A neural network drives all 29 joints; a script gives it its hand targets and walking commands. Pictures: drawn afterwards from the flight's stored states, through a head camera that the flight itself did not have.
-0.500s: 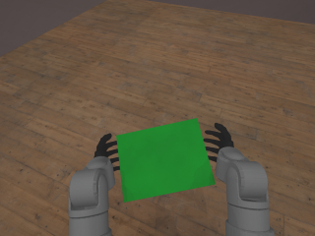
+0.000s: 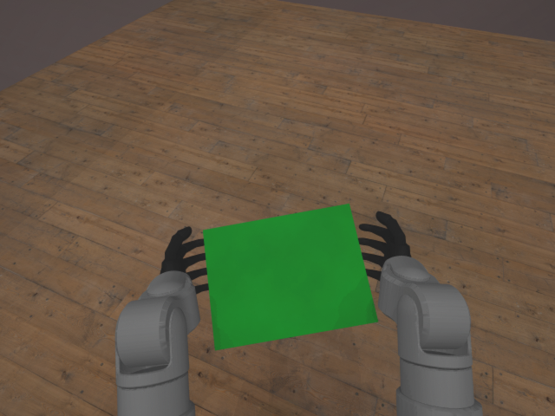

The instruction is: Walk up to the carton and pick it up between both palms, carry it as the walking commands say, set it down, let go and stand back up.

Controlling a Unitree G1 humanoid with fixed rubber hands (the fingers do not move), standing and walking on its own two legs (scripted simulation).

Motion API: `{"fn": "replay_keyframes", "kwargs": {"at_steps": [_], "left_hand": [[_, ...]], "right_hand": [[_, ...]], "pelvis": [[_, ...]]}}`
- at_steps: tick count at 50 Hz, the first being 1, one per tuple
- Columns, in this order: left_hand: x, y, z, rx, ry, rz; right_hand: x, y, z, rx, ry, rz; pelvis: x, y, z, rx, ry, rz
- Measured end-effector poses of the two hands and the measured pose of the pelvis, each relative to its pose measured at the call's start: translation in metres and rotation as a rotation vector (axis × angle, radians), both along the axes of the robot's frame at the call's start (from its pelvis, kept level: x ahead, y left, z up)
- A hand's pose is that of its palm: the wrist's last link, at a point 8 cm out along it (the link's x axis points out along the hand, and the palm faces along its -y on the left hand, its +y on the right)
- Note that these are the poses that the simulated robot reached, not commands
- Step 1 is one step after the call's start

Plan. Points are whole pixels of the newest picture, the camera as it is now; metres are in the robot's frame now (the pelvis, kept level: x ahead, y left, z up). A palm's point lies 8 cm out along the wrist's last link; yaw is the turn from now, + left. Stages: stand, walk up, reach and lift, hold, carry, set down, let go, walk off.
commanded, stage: carry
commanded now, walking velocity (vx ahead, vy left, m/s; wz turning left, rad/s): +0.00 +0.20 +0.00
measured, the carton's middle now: (289, 280) +0.33 +0.00 +0.00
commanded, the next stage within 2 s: none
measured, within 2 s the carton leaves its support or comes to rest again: neither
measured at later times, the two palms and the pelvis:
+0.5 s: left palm (157, 315) +0.24 +0.17 +0.09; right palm (392, 295) +0.25 -0.11 +0.11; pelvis -0.03 +0.02 +0.00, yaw +0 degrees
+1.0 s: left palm (160, 326) +0.23 +0.16 +0.07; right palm (391, 314) +0.24 -0.12 +0.09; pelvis -0.05 +0.02 +0.00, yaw -1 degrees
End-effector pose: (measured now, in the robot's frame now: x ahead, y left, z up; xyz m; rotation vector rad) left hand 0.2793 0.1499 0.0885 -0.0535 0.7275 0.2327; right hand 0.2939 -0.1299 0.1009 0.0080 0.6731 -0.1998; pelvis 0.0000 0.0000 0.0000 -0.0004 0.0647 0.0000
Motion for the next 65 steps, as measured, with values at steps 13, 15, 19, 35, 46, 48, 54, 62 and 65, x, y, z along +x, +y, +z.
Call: {"fn": "replay_keyframes", "kwargs": {"at_steps": [13,15,19,35,46,48,54,62,65], "left_hand": [[-0.03,0.001,0.005,0.0,-0.016,0.0],[-0.034,0.001,0.003,-0.001,-0.009,-0.001],[-0.038,0.005,0.001,-0.009,-0.005,-0.008],[-0.04,0.011,-0.012,0.004,0.038,0.008],[-0.041,0.008,-0.021,-0.018,0.055,-0.045],[-0.044,0.011,-0.019,-0.019,0.047,-0.041],[-0.056,0.021,-0.013,-0.015,0.022,-0.008],[-0.066,0.029,-0.005,-0.022,-0.011,-0.004],[-0.07,0.031,-0.004,-0.024,-0.016,-0.005]], "right_hand": [[-0.032,0.001,0.01,-0.007,-0.019,0.0],[-0.036,0.002,0.011,-0.011,-0.013,0.0],[-0.041,0.006,0.011,-0.02,-0.009,-0.005],[-0.038,0.011,-0.008,-0.002,0.033,0.013],[-0.052,0.007,-0.017,-0.015,0.058,-0.035],[-0.054,0.011,-0.016,-0.016,0.053,-0.031],[-0.059,0.021,-0.01,-0.014,0.031,0.002],[-0.068,0.029,0.0,-0.021,0.001,0.006],[-0.073,0.03,0.001,-0.024,-0.001,0.005]], "pelvis": [[-0.025,0.001,-0.002,-0.001,-0.033,0.001],[-0.028,0.001,-0.002,-0.002,-0.036,0.001],[-0.032,0.006,-0.002,-0.008,-0.038,0.001],[-0.037,0.008,-0.004,-0.004,0.023,-0.012],[-0.047,0.017,-0.003,-0.015,0.009,-0.011],[-0.049,0.02,-0.003,-0.018,0.006,-0.011],[-0.057,0.021,-0.004,-0.019,-0.004,-0.01],[-0.064,0.027,-0.004,-0.027,-0.012,-0.01],[-0.067,0.029,-0.004,-0.029,-0.017,-0.01]]}}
